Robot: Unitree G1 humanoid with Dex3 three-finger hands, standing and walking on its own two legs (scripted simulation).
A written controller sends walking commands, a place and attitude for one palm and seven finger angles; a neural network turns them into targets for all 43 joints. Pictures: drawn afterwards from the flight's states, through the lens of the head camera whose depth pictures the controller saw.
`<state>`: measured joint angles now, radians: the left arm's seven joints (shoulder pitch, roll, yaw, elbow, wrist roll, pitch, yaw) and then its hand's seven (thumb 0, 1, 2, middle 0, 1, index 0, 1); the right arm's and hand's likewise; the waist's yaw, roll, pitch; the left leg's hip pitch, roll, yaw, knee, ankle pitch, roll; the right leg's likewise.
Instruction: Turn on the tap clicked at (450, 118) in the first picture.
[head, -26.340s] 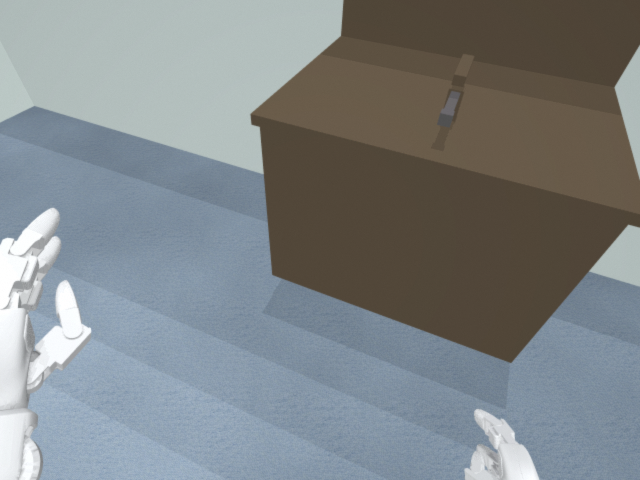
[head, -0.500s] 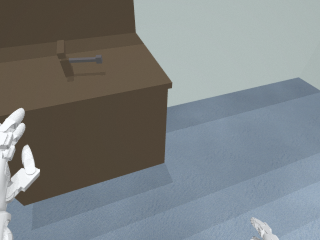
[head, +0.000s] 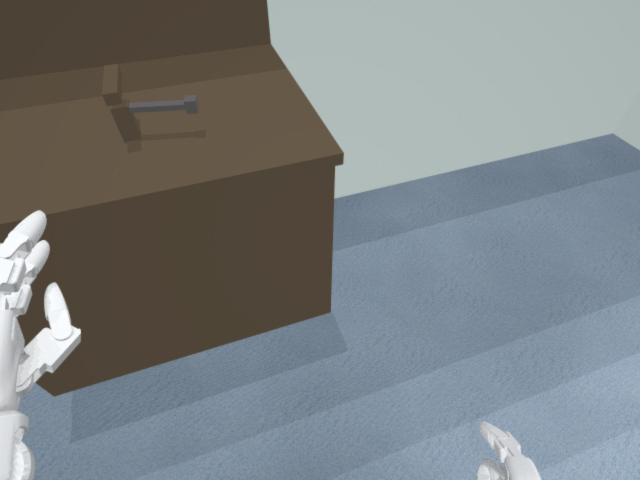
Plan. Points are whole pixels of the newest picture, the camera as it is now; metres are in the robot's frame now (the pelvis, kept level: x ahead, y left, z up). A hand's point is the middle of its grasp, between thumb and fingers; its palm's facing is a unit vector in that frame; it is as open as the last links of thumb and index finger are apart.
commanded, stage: stand and check the lever's angle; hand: left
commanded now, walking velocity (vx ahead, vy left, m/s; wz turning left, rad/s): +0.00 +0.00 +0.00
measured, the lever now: (191, 104) +0.81 +0.33 +0.06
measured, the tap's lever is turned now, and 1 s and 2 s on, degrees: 77 77 77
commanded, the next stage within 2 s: stand and wait in 0.06 s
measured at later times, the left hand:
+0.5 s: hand (56, 323) +0.22 +0.26 +0.16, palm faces +0.38 -0.84 -0.39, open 7.5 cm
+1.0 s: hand (29, 341) +0.21 +0.28 +0.15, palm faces +0.39 -0.84 -0.37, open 7.5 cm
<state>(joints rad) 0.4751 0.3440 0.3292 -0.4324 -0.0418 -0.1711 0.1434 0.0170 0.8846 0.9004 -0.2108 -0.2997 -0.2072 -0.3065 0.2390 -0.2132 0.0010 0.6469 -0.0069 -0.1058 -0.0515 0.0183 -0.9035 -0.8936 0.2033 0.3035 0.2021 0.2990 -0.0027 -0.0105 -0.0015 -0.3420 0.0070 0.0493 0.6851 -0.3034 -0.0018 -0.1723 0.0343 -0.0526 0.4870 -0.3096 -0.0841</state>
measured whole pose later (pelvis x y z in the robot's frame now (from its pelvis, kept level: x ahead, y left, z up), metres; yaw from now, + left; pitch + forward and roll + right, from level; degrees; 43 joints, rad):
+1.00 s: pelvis -0.01 +0.04 +0.00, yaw +0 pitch +0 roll -1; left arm 0.47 0.34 0.30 -0.42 -0.05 -0.13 0.16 0.02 0.89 0.90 -0.21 -0.30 -0.20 -0.31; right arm 0.20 -0.23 0.00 0.61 -0.01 -0.09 -0.07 0.02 -0.91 -0.89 0.20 0.30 0.20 0.30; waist 0.01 0.03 -0.01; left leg -0.27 0.01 0.06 0.44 -0.18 0.03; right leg -0.15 0.03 -0.05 0.38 -0.24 -0.02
